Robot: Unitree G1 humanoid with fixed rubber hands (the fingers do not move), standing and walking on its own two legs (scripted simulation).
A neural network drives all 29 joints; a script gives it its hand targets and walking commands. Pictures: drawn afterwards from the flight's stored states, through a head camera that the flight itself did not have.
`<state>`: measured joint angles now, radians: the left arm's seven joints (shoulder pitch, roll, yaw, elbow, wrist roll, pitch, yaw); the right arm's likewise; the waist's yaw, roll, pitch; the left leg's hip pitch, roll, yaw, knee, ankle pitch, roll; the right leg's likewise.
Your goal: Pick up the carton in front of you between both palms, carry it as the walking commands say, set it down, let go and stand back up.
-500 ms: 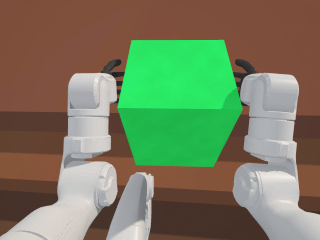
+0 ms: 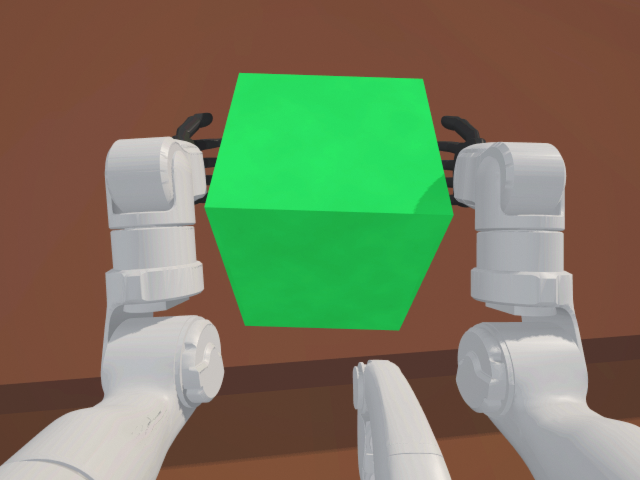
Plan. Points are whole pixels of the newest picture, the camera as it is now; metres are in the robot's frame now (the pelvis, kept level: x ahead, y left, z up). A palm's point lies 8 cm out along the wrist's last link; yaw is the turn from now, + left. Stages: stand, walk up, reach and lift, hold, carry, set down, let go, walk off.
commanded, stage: carry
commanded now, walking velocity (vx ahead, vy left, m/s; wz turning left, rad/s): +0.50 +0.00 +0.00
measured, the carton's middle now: (326, 213) +0.40 -0.01 +0.13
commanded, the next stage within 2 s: none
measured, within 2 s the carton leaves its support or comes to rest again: neither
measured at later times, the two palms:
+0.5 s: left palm out of the picture +0.66 +0.13 +0.37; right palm out of the picture +0.70 -0.17 +0.36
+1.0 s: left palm out of the picture +1.02 +0.12 +0.50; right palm out of the picture +0.98 -0.18 +0.50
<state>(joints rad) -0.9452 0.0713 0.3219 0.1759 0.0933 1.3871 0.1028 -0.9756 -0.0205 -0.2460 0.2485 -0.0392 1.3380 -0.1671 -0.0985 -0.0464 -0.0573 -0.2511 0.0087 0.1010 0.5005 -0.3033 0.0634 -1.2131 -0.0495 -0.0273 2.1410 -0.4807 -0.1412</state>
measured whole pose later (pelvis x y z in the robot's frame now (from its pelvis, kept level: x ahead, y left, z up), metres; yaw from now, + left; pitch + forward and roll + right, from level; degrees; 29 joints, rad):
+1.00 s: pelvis +0.61 +0.01 +0.34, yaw -2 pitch +3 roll +1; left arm -0.92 0.03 0.38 0.15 0.12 1.38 0.08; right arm -0.96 -0.03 -0.22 0.25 -0.01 1.33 -0.20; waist -0.12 -0.01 0.04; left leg -0.42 -0.02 0.16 0.69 -0.32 0.09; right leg -0.85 -0.01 0.01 1.43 -0.33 -0.09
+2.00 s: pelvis +1.22 +0.00 +0.36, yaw +0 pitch +4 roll +0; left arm -0.19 -0.14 0.12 -0.40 0.11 1.23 0.08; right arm -0.20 0.14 -0.11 -0.37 -0.11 1.22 -0.08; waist -0.01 -0.02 -0.09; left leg -0.13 0.05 0.17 0.40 -0.32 -0.01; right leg -0.45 -0.04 -0.16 0.41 0.01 0.03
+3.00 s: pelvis +1.26 +0.01 +0.35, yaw +3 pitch +1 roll +0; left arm -0.17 -0.13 0.12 -0.17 0.15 1.18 0.06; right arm -0.17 0.13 -0.12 -0.17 -0.16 1.19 -0.07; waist 0.01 0.01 -0.16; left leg -0.17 0.05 0.14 0.56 -0.41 -0.01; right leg -0.40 -0.07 -0.20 0.54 -0.15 -0.04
